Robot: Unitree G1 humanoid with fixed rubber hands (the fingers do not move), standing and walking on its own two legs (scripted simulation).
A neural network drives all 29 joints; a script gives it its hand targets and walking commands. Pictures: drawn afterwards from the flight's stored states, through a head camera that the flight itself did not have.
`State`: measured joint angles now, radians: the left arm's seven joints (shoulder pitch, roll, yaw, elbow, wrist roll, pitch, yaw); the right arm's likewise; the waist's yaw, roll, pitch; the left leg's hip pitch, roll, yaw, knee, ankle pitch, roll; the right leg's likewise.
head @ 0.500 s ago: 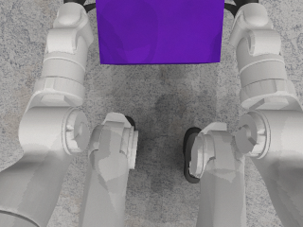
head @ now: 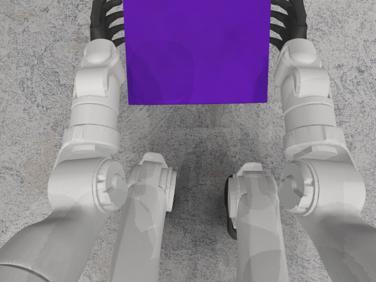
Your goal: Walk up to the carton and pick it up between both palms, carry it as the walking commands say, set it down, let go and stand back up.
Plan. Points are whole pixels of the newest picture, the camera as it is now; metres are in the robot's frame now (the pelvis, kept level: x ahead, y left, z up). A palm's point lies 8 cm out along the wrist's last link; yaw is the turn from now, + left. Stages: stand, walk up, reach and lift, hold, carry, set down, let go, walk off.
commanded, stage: reach and lift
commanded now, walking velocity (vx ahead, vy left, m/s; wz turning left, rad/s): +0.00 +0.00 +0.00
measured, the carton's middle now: (195, 39) +0.56 +0.05 -0.18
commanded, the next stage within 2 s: none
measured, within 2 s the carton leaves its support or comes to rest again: neither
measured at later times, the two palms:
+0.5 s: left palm (88, 38) +0.49 +0.20 -0.03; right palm (314, 36) +0.52 -0.12 -0.03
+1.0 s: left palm (57, 25) +0.47 +0.19 +0.05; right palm (353, 20) +0.50 -0.12 +0.05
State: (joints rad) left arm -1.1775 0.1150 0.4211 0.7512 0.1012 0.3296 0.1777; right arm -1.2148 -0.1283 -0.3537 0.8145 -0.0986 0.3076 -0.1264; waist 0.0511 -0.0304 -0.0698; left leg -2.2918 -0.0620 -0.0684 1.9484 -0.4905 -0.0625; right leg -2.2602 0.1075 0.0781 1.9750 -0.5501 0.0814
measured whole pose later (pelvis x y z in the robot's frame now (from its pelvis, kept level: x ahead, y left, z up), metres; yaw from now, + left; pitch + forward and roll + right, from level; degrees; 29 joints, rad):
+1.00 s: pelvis +0.02 +0.00 +0.11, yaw +0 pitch +44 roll -1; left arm -0.93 0.00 0.45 0.70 0.17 0.36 0.20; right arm -0.98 -0.03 -0.38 0.78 -0.16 0.34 -0.16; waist 0.05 -0.03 -0.25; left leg -1.91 -0.08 -0.10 1.63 -0.48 -0.06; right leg -1.88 0.12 0.10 1.65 -0.53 0.07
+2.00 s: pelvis +0.06 +0.00 +0.24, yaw +1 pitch +33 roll -1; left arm -0.64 -0.10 0.44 0.62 0.24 0.34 0.16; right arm -0.67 0.08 -0.39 0.70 -0.22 0.31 -0.12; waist 0.04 -0.02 -0.27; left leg -1.32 -0.07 -0.13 1.13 -0.38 -0.05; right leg -1.28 0.10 0.12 1.14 -0.42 0.04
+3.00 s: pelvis +0.10 +0.00 +0.35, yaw +1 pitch +10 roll +0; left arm -0.34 -0.14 0.37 0.44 0.28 0.49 0.01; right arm -0.35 0.13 -0.34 0.48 -0.29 0.46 0.00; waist 0.06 -0.01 -0.13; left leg -0.46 -0.03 -0.13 0.48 -0.20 -0.03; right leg -0.43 0.06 0.14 0.50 -0.23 0.01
